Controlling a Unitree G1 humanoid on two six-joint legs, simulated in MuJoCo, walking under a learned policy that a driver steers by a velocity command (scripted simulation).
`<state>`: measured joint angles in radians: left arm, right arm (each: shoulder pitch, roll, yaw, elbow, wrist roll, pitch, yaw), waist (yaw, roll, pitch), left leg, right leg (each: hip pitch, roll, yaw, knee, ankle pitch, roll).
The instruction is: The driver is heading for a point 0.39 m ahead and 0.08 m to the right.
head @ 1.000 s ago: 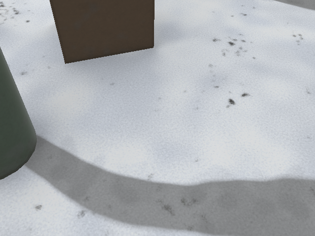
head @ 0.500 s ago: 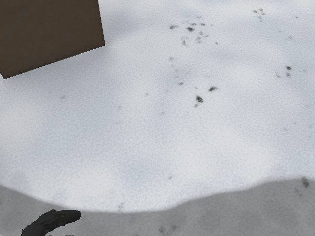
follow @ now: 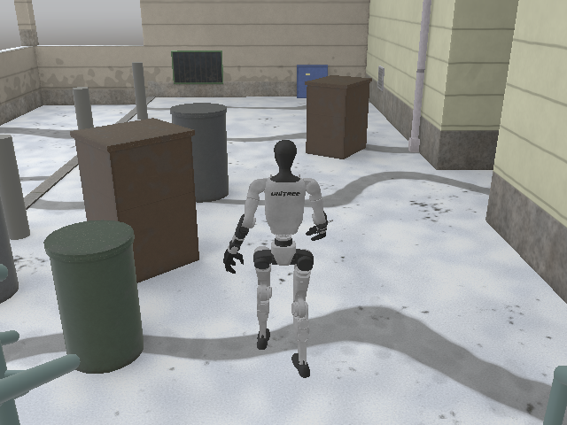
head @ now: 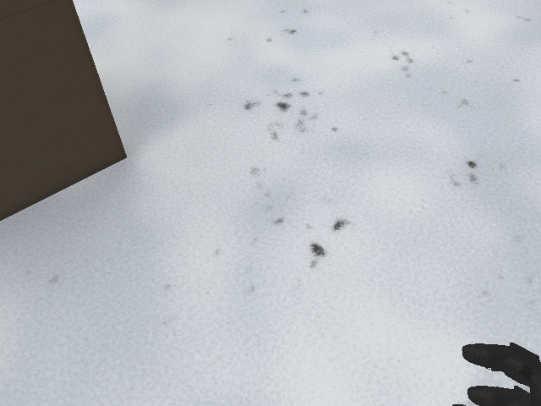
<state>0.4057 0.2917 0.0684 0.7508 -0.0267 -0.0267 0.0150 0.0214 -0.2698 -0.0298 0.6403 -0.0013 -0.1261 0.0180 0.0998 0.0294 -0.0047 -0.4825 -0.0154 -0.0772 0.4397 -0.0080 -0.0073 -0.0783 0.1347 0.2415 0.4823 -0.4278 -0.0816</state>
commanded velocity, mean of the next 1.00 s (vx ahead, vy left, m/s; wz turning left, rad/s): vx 0.11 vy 0.00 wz -0.41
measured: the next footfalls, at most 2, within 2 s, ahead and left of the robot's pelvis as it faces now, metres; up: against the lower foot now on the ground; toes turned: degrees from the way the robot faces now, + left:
left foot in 0.02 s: +0.17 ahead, +0.12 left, +0.00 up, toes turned -4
right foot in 0.48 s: +0.23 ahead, -0.15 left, +0.00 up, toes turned -19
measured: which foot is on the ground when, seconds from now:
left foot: up 0.00-0.00, down 0.02-0.48, up 0.50-0.82, down 0.84-1.00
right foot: down 0.00-0.02, up 0.04-0.46, down 0.48-1.00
